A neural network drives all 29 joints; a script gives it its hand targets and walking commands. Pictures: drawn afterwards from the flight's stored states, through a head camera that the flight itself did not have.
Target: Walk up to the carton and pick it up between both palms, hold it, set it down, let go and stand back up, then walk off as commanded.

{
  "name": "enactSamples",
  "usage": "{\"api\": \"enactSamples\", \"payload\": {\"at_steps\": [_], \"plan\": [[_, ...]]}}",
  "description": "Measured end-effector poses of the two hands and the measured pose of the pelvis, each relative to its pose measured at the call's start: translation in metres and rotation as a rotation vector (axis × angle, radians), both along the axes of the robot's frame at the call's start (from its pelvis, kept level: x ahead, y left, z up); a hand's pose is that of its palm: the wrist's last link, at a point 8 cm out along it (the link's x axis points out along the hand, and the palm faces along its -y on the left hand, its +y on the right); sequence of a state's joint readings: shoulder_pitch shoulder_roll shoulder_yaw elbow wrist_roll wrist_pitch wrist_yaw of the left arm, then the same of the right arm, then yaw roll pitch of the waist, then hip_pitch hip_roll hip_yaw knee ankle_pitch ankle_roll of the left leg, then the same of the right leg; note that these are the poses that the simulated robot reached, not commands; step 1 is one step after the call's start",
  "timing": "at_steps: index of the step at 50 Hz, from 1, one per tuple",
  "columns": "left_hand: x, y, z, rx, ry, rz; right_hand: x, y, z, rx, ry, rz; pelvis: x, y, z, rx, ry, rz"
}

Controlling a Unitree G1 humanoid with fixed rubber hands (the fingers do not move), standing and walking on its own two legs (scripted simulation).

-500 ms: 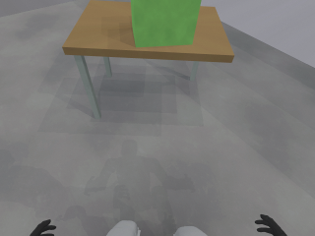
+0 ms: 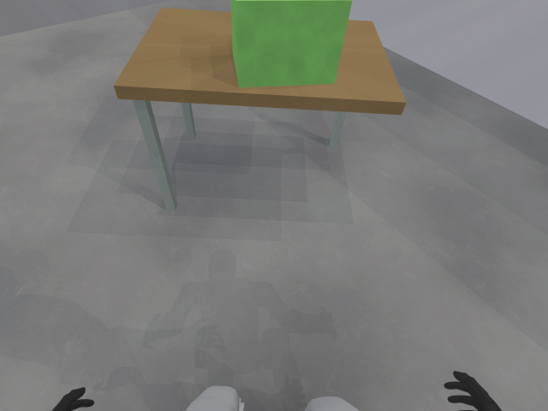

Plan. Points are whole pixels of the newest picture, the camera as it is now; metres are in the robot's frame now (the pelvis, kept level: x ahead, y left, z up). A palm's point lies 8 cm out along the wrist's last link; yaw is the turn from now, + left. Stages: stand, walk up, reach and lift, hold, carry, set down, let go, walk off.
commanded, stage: stand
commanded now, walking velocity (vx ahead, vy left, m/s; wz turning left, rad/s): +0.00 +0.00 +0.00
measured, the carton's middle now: (284, 30) +1.12 -0.02 +0.03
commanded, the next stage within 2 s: none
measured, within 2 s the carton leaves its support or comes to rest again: neither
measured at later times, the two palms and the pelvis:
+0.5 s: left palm out of the picture +0.06 +0.32 -0.11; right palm out of the picture +0.10 -0.32 -0.08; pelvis -0.01 +0.00 +0.01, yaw +0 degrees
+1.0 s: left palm out of the picture +0.07 +0.32 -0.10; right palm out of the picture +0.11 -0.32 -0.08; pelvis -0.01 +0.00 +0.01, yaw +0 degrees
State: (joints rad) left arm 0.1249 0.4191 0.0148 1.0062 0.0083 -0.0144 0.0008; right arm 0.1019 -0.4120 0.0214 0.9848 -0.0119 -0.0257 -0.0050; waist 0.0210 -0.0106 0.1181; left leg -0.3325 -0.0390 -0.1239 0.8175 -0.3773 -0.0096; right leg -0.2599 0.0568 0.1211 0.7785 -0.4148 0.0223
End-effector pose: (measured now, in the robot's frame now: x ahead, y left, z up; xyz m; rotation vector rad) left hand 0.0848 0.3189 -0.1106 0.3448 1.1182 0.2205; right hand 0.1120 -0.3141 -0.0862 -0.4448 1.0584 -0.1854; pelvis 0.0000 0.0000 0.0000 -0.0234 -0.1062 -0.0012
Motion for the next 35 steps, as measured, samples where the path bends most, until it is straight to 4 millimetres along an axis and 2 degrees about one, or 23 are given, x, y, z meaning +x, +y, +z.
{"api": "enactSamples", "payload": {"at_steps": [14,35], "plan": [[-0.027,0.002,0.002,0.002,0.062,0.027,-0.008,-0.002,0.004,0.001,0.019,-0.007,-0.008,-0.001,0.006,0.0,0.01,0.004],[-0.015,0.002,0.006,0.006,0.04,0.025,-0.01,-0.003,0.002,0.003,0.036,-0.016,-0.007,-0.001,0.007,0.001,0.015,0.004]]}}
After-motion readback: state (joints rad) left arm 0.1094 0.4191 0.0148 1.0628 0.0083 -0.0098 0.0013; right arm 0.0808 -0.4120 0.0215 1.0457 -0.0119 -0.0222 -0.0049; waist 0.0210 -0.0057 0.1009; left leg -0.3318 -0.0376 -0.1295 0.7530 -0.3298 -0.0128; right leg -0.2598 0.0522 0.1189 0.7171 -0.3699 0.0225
